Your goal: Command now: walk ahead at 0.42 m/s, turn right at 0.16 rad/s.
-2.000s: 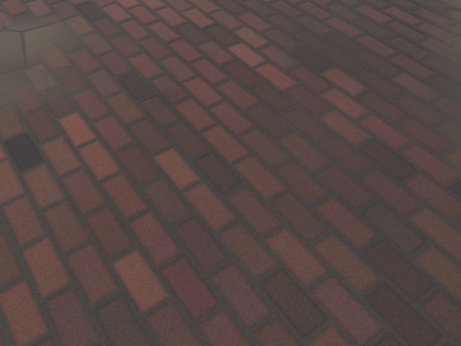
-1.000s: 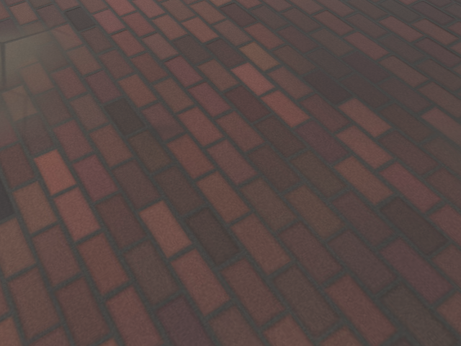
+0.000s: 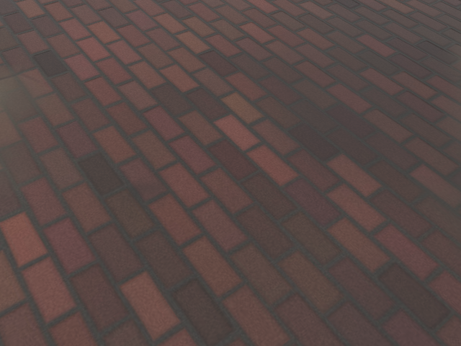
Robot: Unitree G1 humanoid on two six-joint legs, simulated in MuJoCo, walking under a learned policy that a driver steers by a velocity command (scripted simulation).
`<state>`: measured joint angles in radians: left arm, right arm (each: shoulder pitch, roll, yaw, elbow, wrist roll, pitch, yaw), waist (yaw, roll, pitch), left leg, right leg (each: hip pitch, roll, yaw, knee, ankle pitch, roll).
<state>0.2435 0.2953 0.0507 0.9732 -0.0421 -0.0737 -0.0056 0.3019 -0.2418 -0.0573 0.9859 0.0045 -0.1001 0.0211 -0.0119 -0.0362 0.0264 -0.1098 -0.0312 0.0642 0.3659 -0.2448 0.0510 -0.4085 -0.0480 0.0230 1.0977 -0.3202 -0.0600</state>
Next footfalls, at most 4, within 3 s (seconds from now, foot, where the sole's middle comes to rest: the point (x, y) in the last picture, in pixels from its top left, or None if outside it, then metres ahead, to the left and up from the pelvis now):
0.36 right None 0.34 -0.16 -0.78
0.88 left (251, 293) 0.68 -0.07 -0.78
1.40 right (349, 248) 0.84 -0.41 -0.78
1.92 left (299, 172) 1.19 -0.28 -0.78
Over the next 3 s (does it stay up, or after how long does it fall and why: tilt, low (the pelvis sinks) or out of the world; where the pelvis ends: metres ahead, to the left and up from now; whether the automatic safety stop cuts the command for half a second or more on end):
stays up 1.07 -0.35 0.00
